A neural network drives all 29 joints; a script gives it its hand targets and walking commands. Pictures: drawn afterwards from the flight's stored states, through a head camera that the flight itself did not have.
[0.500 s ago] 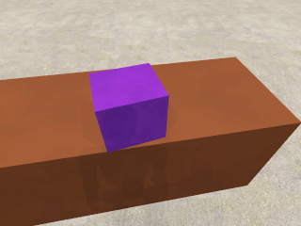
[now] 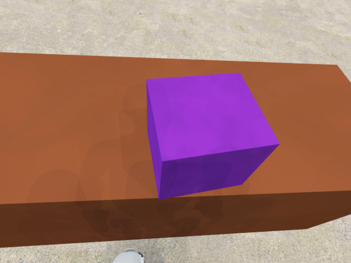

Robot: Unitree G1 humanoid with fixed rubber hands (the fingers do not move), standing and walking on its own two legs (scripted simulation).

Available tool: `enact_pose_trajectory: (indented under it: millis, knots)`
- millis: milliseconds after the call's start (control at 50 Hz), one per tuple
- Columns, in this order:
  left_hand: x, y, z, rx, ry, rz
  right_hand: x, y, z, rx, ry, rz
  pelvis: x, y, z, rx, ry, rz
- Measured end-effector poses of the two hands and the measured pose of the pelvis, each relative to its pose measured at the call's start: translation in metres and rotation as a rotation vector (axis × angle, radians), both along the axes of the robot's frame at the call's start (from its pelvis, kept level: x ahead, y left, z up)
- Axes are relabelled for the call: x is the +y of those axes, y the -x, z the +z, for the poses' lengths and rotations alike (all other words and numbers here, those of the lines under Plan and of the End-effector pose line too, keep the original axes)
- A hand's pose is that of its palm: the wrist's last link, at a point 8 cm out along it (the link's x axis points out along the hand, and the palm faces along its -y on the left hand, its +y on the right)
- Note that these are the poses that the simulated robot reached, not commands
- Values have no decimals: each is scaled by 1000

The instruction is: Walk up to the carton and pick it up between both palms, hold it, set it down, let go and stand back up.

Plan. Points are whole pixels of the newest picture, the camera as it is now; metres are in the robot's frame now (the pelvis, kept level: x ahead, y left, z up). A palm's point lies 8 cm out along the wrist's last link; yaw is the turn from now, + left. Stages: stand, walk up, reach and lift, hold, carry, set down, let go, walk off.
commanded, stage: walk up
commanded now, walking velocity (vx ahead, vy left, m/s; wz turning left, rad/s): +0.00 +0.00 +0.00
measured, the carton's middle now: (198, 137) +0.42 -0.04 +0.01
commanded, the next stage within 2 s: none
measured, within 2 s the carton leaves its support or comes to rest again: neither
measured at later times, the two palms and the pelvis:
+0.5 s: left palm out of the picture +0.06 +0.20 -0.11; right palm out of the picture +0.01 -0.22 -0.13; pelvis +0.04 -0.02 +0.02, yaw -1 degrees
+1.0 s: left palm out of the picture +0.04 +0.27 -0.15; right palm out of the picture +0.04 -0.24 -0.13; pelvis -0.01 +0.01 -0.01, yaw +0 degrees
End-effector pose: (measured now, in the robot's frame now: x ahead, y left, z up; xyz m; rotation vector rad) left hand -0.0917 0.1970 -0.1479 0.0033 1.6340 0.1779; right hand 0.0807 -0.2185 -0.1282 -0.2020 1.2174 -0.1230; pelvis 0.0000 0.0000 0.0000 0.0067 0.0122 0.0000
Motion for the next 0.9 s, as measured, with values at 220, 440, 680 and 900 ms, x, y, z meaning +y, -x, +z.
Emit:
enact_pose_trajectory:
  millis: [220,440,680,900]
  knots:
    - [31,-152,18,-295,-105,-167,4,35,-6,84,-41,-116,3,-25,12,-49,-16,-15]
    - [3,-152,36,-297,-120,-165,-2,53,-14,139,-119,-146,-14,-39,19,-41,12,-18]
    - [-3,-148,28,-275,-76,-131,-15,80,7,253,-48,-147,-21,-45,26,-46,6,-21]
    - [46,-132,19,-273,-179,-130,-31,46,-6,152,38,-105,-4,-8,8,-38,16,-2]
